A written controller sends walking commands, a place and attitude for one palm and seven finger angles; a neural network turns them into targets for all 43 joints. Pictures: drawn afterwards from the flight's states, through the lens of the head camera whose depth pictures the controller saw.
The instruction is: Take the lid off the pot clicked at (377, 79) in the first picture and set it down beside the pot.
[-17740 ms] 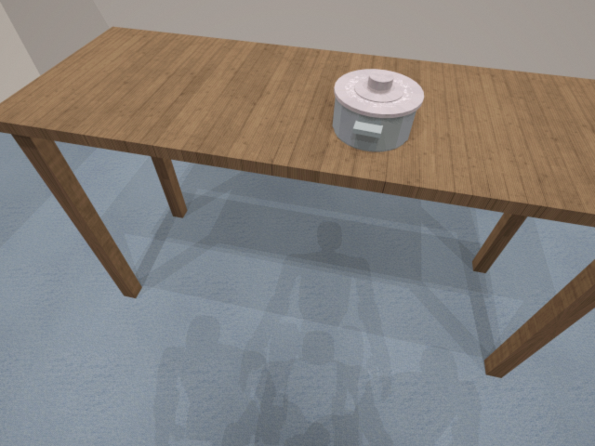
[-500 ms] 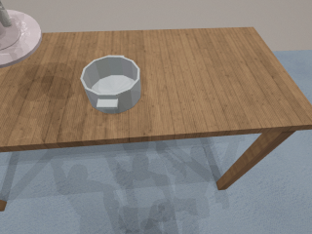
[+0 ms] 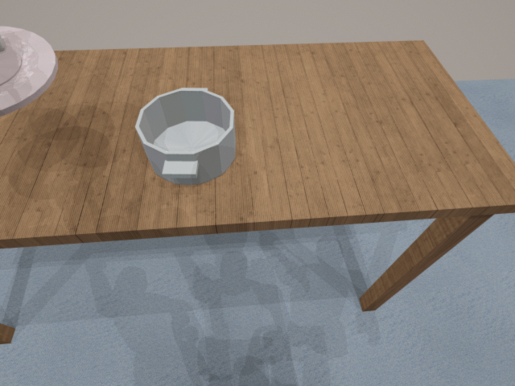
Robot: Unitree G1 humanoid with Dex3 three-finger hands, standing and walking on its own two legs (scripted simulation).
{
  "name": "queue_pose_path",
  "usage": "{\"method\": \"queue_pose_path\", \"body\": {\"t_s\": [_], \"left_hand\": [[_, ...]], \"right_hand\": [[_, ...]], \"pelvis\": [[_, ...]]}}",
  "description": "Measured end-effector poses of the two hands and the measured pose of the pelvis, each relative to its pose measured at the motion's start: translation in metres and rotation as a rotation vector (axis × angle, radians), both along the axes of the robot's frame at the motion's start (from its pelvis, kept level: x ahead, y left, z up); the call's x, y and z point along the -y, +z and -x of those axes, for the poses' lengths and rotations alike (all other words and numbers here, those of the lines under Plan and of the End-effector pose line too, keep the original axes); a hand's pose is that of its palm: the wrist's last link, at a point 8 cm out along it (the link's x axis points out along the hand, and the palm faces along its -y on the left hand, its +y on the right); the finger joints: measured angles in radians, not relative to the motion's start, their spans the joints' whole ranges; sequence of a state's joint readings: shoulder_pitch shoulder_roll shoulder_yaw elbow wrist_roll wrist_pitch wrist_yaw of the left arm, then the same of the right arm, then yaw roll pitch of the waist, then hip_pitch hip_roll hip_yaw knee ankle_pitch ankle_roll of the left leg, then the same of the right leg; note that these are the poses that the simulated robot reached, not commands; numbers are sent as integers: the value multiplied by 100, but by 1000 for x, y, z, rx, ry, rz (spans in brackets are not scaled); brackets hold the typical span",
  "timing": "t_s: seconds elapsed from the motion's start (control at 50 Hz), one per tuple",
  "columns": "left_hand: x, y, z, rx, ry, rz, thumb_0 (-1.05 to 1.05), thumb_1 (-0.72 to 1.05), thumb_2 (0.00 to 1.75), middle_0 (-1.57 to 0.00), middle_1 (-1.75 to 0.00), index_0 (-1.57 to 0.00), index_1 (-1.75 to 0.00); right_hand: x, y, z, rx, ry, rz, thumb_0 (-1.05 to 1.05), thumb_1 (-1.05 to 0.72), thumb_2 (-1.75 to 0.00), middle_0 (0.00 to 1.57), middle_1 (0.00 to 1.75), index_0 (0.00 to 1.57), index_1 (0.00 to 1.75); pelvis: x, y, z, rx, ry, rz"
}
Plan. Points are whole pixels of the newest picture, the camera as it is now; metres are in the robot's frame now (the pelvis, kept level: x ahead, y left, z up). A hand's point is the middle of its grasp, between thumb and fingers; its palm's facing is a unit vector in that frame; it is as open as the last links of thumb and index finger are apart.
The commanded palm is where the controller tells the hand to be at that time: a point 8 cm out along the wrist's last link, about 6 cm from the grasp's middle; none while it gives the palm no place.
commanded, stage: lower the lid onto the table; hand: left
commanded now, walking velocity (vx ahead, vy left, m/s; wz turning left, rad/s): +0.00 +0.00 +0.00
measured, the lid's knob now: out of the picture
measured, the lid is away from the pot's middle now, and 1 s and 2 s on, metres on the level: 0.24 0.23 0.22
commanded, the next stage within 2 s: none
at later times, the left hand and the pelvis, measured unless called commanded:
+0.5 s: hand out of the picture +0.47 +0.33 +0.23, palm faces -0.32 -0.20 -0.93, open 7.6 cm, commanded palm +0.50 +0.33 +0.30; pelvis +0.00 +0.00 +0.00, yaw -1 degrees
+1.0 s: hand (3, 91) +0.48 +0.31 +0.20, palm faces -0.35 -0.20 -0.91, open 7.6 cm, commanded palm +0.50 +0.32 +0.26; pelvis +0.00 +0.00 +0.00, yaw -1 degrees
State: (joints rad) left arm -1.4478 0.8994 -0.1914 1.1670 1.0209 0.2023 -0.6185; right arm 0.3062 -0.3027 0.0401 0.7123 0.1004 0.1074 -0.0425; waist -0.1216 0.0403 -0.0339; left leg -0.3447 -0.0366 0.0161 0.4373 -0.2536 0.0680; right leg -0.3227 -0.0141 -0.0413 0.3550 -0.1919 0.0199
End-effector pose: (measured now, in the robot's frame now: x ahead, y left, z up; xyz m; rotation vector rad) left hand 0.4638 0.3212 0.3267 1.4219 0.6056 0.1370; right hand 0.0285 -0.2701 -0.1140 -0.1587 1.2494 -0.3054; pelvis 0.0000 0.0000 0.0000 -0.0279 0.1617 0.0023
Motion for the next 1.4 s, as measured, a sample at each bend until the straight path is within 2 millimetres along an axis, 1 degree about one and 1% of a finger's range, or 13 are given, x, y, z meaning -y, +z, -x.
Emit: {"method": "queue_pose_path", "body": {"t_s": [0.1, 0.18, 0.26, 0.38, 0.46, 0.54, 0.68, 0.86, 0.98, 1.14, 1.3, 1.4], "left_hand": [[4, -9, -3, -9, -11, 27, 0, 23, 69, -67, -103, -66, -98], [3, -19, -6, -26, -12, 39, 0, 24, 69, -67, -103, -66, -98], [-2, -25, -8, -26, -13, 53, 0, 24, 69, -67, -103, -66, -98], [-9, -25, -7, -20, -1, 40, 0, 24, 69, -67, -103, -66, -98], [-12, -33, -7, -53, 15, 32, 0, 24, 69, -67, -103, -66, -98], [-9, -42, -9, -71, 0, 29, 0, 24, 69, -67, -103, -66, -98], [1, -46, -15, -51, -51, 54, 0, 24, 69, -67, -103, -66, -98], [6, -59, -16, -79, -58, 63, 0, 24, 69, -67, -103, -66, -98], [6, -63, -14, -79, -56, 54, 0, 24, 69, -67, -103, -66, -98], [7, -76, -11, -114, -42, 51, 0, 24, 69, -66, -103, -66, -98], [11, -89, -14, -127, -53, 72, 0, 24, 69, -66, -103, -66, -98], [9, -97, -16, -133, -46, 83, 0, 24, 69, -66, -103, -66, -98]], "right_hand": [[1, 2, 1, 21, -4, 12, 1, -90, -90, 20, 30, 20, 30], [3, 5, 8, 19, -19, 25, 1, -90, -90, 21, 30, 20, 30], [5, 6, 17, 0, -34, 39, 1, -90, -90, 21, 30, 20, 30], [6, 6, 31, -43, -47, 44, 1, -90, -90, 20, 30, 20, 30], [4, 4, 36, -68, -47, 36, 1, -90, -90, 20, 30, 20, 30], [1, 3, 36, -75, -42, 34, 1, -90, -90, 20, 30, 20, 30], [-1, 3, 29, -39, -43, 35, 1, -90, -90, 21, 30, 20, 30], [-1, 1, 25, -25, -47, 25, 1, -90, -90, 21, 30, 20, 30], [1, 0, 29, -38, -47, 25, 1, -90, -90, 21, 30, 20, 30], [7, 0, 38, -61, -55, 39, 1, -90, -90, 21, 30, 20, 30], [12, 1, 46, -70, -75, 61, 1, -90, -90, 21, 30, 20, 30], [13, 2, 51, -79, -92, 71, 1, -90, -90, 21, 30, 20, 30]], "pelvis": [[1, 0, 2, 3, -7, 1], [1, -1, 2, 3, -14, 1], [0, -1, 2, 2, -19, 3], [-2, -2, 0, -5, -14, 5], [-3, -2, 0, -10, -12, 6], [-4, -2, 1, -14, -8, 6], [-4, -3, 0, -20, -9, 7], [-3, -4, 2, -23, -17, 6], [-1, -5, 3, -29, -12, 5], [2, -5, 5, -35, -10, 6], [5, -6, 6, -39, -18, 6], [6, -7, 5, -43, -24, 8]]}}
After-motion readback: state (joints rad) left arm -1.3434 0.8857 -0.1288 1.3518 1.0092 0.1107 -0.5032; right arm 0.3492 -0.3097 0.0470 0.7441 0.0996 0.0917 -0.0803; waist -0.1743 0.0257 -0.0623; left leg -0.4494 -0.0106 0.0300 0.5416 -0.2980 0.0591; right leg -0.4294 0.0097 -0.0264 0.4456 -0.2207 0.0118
